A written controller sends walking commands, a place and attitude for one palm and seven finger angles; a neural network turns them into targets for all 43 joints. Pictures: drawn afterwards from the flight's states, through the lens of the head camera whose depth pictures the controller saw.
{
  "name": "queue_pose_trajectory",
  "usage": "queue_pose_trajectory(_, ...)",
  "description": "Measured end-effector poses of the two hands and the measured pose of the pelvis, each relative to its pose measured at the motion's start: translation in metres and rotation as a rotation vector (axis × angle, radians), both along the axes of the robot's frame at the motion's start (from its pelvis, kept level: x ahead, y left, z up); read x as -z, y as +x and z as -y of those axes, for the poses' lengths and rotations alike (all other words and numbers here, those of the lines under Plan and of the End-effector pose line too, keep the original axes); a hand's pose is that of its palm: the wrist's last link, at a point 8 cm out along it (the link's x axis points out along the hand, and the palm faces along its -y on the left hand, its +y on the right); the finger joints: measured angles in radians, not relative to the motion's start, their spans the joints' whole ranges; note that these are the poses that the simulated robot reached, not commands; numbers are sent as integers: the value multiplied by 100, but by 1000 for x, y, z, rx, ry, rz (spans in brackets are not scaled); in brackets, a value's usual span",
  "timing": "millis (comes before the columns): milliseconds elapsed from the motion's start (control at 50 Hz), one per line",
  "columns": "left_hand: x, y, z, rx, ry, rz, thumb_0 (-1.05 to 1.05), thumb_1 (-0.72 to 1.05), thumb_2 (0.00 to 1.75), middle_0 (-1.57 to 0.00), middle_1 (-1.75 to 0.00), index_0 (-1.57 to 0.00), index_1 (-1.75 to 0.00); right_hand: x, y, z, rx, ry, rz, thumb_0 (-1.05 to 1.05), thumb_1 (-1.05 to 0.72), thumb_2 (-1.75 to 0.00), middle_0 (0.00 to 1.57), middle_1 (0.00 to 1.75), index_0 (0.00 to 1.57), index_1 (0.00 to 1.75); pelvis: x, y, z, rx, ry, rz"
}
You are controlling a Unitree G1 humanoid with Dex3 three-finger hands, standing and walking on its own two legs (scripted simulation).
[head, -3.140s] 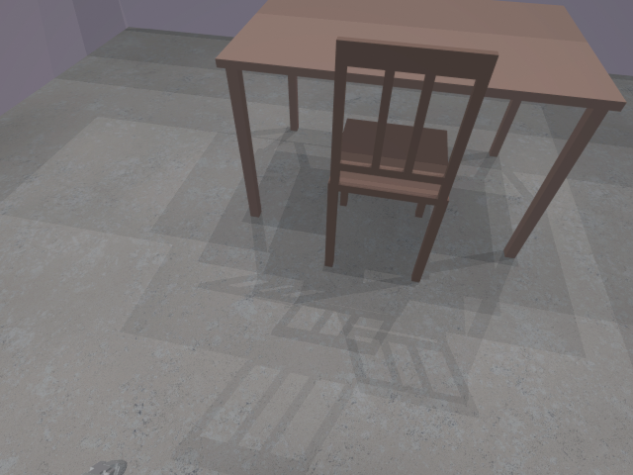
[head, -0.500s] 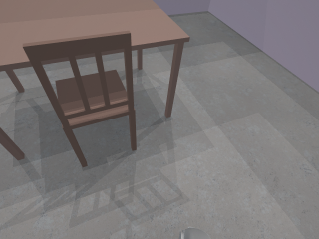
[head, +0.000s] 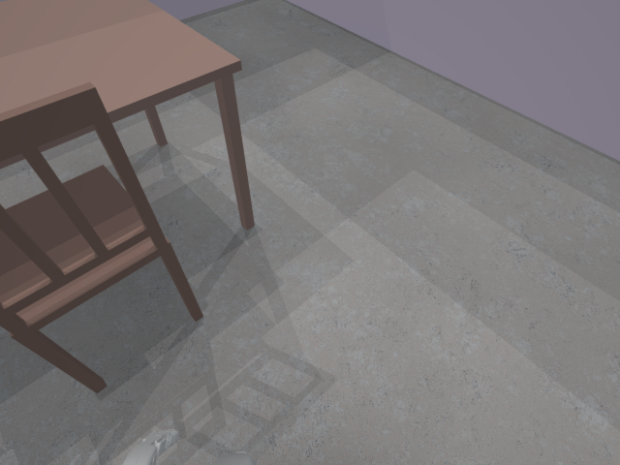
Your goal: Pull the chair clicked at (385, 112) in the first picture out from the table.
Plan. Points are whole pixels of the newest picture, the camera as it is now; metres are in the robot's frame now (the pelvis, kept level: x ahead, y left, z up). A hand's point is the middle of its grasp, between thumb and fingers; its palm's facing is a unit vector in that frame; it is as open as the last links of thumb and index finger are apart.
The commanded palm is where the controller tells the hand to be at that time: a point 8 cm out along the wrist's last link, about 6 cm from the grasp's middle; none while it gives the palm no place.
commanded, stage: walk to a spot facing it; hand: left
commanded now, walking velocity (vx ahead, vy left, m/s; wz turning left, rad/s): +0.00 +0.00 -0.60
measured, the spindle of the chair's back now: (16, 233) +0.49 +0.56 -0.09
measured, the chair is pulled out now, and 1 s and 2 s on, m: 0.00 0.00 0.00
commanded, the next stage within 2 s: turn to face it in 1.26 s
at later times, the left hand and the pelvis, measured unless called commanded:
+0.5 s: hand out of the picture +0.14 +0.18 -0.16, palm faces -0.28 -0.93 -0.24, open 7.4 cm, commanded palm none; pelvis +0.00 +0.00 -0.01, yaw -19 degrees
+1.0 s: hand (218, 427) +0.20 +0.15 -0.17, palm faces -0.52 -0.84 -0.17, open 7.3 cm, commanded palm none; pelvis +0.03 +0.01 +0.00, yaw -36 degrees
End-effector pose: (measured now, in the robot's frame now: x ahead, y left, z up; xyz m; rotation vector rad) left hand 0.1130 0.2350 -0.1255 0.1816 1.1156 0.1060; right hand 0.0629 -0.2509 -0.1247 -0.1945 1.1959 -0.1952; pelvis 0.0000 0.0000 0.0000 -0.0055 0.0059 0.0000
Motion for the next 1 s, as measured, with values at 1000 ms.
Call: queue_pose_trajectory(1000,13,104,41,522,13,-135,1,91,90,-21,-30,-21,-30,-25,-107,-10,542,-82,70,0,-91,-90,20,30,21,30,-5,34,-13,625,-20,-12)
